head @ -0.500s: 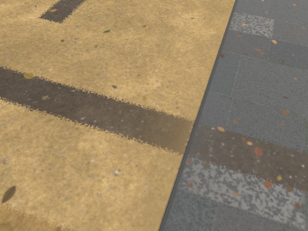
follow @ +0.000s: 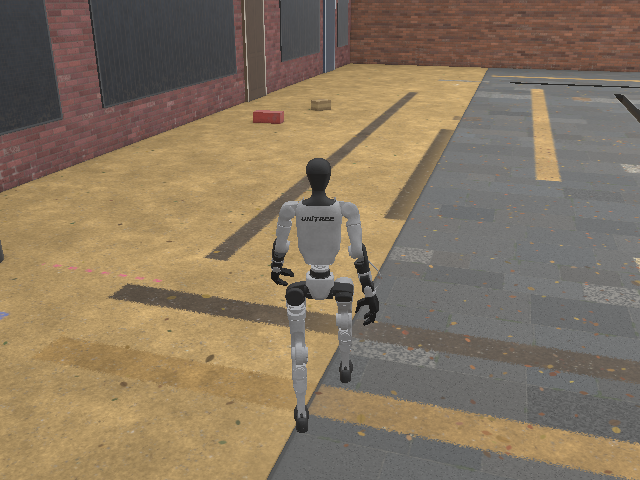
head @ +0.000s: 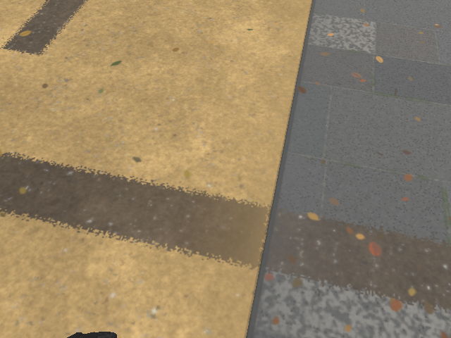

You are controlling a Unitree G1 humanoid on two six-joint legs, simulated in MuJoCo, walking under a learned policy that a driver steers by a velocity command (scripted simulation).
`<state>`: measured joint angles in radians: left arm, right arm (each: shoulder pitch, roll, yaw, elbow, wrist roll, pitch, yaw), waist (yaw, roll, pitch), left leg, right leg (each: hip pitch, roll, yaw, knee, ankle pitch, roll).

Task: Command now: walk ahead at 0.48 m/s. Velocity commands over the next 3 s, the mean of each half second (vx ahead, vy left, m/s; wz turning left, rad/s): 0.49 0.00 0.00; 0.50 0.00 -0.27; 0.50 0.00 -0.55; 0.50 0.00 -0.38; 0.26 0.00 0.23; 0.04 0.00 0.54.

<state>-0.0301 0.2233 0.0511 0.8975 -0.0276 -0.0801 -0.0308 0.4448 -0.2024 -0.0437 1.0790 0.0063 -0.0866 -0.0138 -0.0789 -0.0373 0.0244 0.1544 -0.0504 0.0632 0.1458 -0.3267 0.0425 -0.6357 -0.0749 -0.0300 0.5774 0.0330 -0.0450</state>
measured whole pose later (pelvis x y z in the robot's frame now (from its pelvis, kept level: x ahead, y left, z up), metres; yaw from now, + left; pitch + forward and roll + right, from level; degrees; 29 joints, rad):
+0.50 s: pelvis +0.28 -0.03 +0.01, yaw +0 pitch +1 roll -2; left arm 0.36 0.23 0.05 1.03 -0.01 -0.10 0.00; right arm 0.05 -0.25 -0.06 0.90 0.02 -0.08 0.00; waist 0.07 0.04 0.01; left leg -0.68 0.14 -0.03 0.66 0.06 0.01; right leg 0.00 0.07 -0.06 0.19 -0.21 -0.06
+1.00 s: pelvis +0.56 +0.03 +0.01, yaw -10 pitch +0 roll +2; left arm 0.15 0.26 0.09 0.91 -0.03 -0.04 -0.01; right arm 0.31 -0.23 -0.07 1.00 -0.02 -0.11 -0.01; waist -0.05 -0.04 0.01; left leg -0.03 -0.03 0.22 0.23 -0.22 0.05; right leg -0.71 -0.12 0.07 0.88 -0.01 -0.04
